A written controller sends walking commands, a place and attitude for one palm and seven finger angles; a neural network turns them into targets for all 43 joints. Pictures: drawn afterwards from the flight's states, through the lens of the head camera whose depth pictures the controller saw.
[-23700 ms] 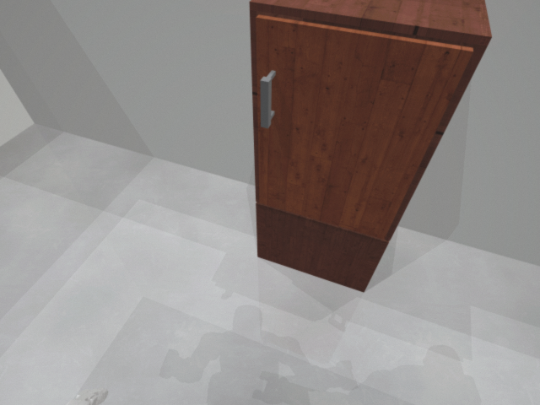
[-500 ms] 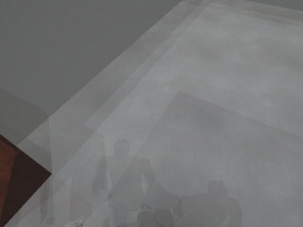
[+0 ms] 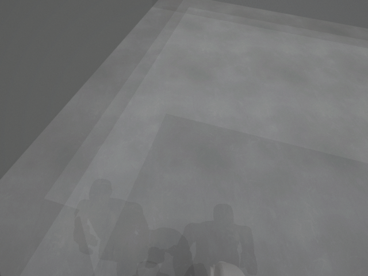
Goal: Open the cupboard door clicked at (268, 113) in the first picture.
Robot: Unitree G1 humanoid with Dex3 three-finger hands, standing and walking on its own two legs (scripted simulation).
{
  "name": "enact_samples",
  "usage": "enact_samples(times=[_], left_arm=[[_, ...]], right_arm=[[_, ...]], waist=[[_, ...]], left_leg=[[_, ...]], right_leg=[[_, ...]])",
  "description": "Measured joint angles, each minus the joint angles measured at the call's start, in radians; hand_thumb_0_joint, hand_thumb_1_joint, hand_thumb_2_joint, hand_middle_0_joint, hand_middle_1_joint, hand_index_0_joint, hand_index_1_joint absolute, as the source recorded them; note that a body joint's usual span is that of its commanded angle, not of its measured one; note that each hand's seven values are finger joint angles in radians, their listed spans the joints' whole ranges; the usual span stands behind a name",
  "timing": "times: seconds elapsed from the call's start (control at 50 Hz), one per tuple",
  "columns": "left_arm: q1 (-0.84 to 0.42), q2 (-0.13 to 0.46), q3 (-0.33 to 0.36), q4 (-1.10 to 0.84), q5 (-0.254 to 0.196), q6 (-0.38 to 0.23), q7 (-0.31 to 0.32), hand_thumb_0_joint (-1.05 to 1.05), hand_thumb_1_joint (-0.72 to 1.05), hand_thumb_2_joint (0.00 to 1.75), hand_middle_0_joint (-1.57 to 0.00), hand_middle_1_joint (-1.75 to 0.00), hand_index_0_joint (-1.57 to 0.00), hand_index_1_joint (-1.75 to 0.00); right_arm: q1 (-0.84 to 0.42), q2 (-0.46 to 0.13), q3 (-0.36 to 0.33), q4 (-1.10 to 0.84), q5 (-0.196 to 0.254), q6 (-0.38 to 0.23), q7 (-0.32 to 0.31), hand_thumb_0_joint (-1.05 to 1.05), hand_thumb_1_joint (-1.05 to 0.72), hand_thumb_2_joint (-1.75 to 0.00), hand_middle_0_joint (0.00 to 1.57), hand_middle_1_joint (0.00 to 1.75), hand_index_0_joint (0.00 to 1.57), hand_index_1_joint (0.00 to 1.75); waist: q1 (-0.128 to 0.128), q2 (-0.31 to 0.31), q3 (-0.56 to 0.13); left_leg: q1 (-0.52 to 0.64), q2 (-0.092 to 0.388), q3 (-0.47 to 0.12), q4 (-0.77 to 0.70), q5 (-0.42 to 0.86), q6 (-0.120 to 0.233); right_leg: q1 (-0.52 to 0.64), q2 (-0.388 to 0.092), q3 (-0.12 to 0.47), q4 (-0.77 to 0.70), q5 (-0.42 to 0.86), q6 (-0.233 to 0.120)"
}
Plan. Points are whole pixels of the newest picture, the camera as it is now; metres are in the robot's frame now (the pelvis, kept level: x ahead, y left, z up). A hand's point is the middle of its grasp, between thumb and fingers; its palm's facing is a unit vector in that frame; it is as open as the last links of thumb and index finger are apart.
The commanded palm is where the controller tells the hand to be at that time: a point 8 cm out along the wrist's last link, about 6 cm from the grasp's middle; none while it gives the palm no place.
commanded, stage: walk to a spot facing it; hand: left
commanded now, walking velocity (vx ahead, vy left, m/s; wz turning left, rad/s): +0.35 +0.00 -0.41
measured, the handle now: out of the picture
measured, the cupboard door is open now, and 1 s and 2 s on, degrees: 44 44 44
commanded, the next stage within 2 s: turn to face it in 0.60 s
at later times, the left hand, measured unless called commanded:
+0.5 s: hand (158, 201) +0.33 +0.10 -0.16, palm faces -0.09 -0.97 -0.22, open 7.1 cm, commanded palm none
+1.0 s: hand (167, 151) +0.51 +0.09 -0.17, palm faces +0.00 -0.98 -0.19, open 7.3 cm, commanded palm none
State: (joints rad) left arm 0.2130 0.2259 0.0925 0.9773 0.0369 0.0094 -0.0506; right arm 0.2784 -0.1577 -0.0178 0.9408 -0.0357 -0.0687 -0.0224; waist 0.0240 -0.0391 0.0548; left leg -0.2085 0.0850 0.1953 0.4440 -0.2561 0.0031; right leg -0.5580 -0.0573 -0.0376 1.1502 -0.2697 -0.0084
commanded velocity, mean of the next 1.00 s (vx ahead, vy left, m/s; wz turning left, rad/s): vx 0.23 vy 0.00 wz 0.11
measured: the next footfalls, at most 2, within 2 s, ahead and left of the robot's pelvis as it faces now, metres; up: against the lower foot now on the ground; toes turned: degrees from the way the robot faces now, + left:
right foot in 0.24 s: +0.23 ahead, -0.15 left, +0.00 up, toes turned -13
left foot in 0.72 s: +0.50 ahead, +0.00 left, +0.00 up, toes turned -1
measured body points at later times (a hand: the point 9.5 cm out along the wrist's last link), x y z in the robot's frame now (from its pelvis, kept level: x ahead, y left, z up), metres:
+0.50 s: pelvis +0.23 -0.09 +0.00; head +0.27 -0.09 +0.45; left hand +0.33 +0.15 -0.14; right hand +0.23 -0.32 -0.16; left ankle +0.31 +0.06 -0.68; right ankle +0.19 -0.14 -0.74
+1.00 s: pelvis +0.44 -0.09 +0.00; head +0.48 -0.08 +0.45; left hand +0.51 +0.15 -0.16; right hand +0.44 -0.33 -0.15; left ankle +0.46 +0.00 -0.74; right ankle +0.47 -0.25 -0.70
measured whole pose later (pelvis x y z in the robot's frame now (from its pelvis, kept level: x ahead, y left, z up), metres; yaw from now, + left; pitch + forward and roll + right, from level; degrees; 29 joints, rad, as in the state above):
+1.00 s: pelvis +0.44 -0.09 +0.00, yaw -2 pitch +1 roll -1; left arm 0.19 0.18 0.06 0.99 0.02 0.00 0.01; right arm 0.28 -0.17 -0.03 1.04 -0.02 0.00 -0.02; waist 0.00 -0.01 0.05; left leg -0.28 -0.01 0.03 0.48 -0.22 0.05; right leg -0.49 -0.07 -0.02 0.88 -0.33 0.06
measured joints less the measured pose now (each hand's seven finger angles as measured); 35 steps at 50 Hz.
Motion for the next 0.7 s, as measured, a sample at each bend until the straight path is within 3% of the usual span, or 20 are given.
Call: enact_samples(times=[0.1, 0.2, 0.24, 0.28, 0.32, 0.36, 0.42, 0.54, 0.64, 0.7], left_arm=[[-0.095, -0.008, -0.009, -0.041, 0.001, 0.003, -0.003, 0.01, 0.91, 0.9, -0.19, -0.3, -0.19, -0.3], [-0.184, -0.01, -0.02, -0.059, 0.0, -0.001, -0.002, 0.01, 0.91, 0.9, -0.19, -0.3, -0.19, -0.3], [-0.203, -0.006, -0.027, -0.071, 0.0, -0.028, 0.0, 0.0, 0.91, 0.9, -0.19, -0.3, -0.19, -0.3], [-0.208, -0.015, -0.027, -0.075, -0.01, -0.06, 0.014, 0.0, 0.91, 0.9, -0.19, -0.3, -0.19, -0.3], [-0.184, -0.029, -0.033, -0.067, -0.021, -0.067, 0.029, 0.0, 0.91, 0.9, -0.19, -0.3, -0.19, -0.3], [-0.142, -0.045, -0.039, -0.044, -0.023, -0.065, 0.041, 0.0, 0.91, 0.9, -0.19, -0.3, -0.2, -0.3], [-0.072, -0.065, -0.031, -0.001, -0.031, -0.073, 0.053, -0.01, 0.92, 0.9, -0.19, -0.3, -0.2, -0.3], [0.03, -0.035, -0.024, 0.057, -0.024, -0.092, 0.055, -0.03, 0.96, 0.9, -0.2, -0.3, -0.2, -0.3], [0.119, -0.042, -0.044, 0.116, -0.02, -0.088, 0.057, -0.01, 0.93, 0.9, -0.19, -0.3, -0.2, -0.3], [0.176, -0.053, -0.05, 0.147, -0.021, -0.079, 0.057, -0.01, 0.92, 0.9, -0.19, -0.3, -0.2, -0.3]], right_arm=[[0.099, -0.007, -0.008, 0.061, -0.002, 0.013, 0.006, 0.01, -0.91, -0.9, 0.2, 0.3, 0.2, 0.3], [0.19, -0.018, -0.01, 0.114, -0.007, 0.03, 0.01, 0.01, -0.91, -0.9, 0.2, 0.3, 0.2, 0.3], [0.228, -0.016, -0.007, 0.139, 0.0, 0.041, 0.016, 0.01, -0.91, -0.9, 0.2, 0.3, 0.2, 0.3], [0.209, -0.016, -0.006, 0.167, 0.015, 0.064, 0.02, 0.01, -0.91, -0.9, 0.2, 0.3, 0.2, 0.3], [0.167, -0.017, -0.014, 0.175, 0.02, 0.075, 0.019, 0.01, -0.91, -0.9, 0.2, 0.3, 0.2, 0.3], [0.119, -0.019, -0.021, 0.161, 0.017, 0.075, 0.016, 0.01, -0.91, -0.9, 0.2, 0.3, 0.2, 0.3], [0.049, -0.012, -0.026, 0.118, 0.013, 0.066, 0.017, 0.01, -0.91, -0.9, 0.2, 0.3, 0.2, 0.3], [-0.08, -0.003, -0.032, 0.064, 0.011, 0.056, 0.034, 0.01, -0.91, -0.9, 0.19, 0.3, 0.2, 0.3], [-0.175, -0.006, -0.027, 0.042, 0.016, 0.052, 0.046, 0.01, -0.91, -0.9, 0.19, 0.3, 0.2, 0.3], [-0.206, -0.01, -0.018, 0.028, 0.011, 0.032, 0.041, 0.01, -0.91, -0.9, 0.19, 0.3, 0.2, 0.3]], waist=[[-0.043, 0.024, 0.009], [-0.094, 0.044, 0.029], [-0.099, 0.045, 0.032], [-0.091, 0.048, 0.052], [-0.092, 0.049, 0.06], [-0.092, 0.05, 0.05], [-0.087, 0.041, 0.025], [-0.041, 0.047, -0.007], [-0.004, 0.039, -0.002], [0.006, 0.021, 0.003]], left_leg=[[0.11, 0.008, 0.056, -0.082, -0.027, -0.024], [0.194, 0.033, 0.098, -0.06, -0.116, -0.075], [0.177, 0.065, 0.094, 0.072, -0.186, -0.086], [0.058, 0.07, -0.001, 0.413, -0.26, -0.066], [-0.073, 0.049, -0.081, 0.678, -0.222, -0.052], [-0.174, 0.05, -0.106, 0.741, -0.155, -0.05], [-0.275, 0.056, -0.116, 0.639, -0.089, -0.056], [-0.361, 0.047, -0.119, 0.419, 0.039, -0.051], [-0.324, 0.007, -0.097, 0.27, 0.059, -0.022], [-0.235, -0.035, -0.067, 0.15, 0.095, 0.013]], right_leg=[[-0.037, -0.034, -0.029, -0.265, 0.075, 0.002], [0.037, -0.008, -0.067, -0.472, 0.06, -0.029], [0.113, 0.013, -0.081, -0.551, 0.064, -0.063], [0.118, 0.028, -0.081, -0.485, 0.028, -0.075], [0.17, 0.044, -0.083, -0.501, -0.007, -0.075], [0.237, 0.062, -0.081, -0.577, 0.004, -0.064], [0.326, 0.082, -0.074, -0.691, 0.02, -0.077], [0.468, 0.117, -0.07, -0.809, -0.007, -0.077], [0.579, 0.119, -0.062, -0.827, -0.083, -0.056], [0.598, 0.096, -0.054, -0.723, -0.176, -0.035]])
